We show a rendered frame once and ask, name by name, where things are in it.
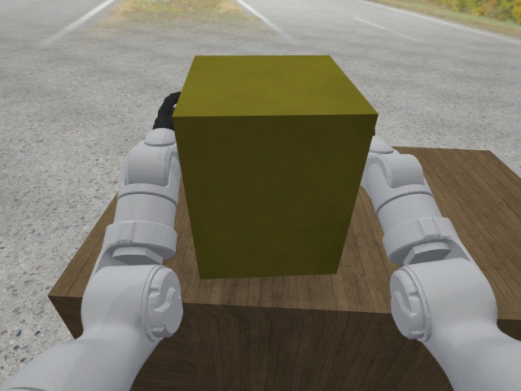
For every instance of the left robot forearm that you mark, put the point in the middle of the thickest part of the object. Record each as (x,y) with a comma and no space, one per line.
(142,232)

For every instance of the right robot upper arm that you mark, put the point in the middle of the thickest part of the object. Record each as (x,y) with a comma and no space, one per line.
(448,306)

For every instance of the carton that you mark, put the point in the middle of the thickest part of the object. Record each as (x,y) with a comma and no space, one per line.
(272,149)

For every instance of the left robot upper arm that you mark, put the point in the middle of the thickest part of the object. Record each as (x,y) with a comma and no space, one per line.
(127,311)

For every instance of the robot left hand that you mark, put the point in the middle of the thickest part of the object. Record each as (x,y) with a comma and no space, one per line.
(164,119)

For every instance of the right robot forearm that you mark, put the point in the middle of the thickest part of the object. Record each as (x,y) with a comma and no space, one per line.
(414,229)

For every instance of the pedestal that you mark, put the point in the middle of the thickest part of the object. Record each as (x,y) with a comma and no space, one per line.
(322,332)

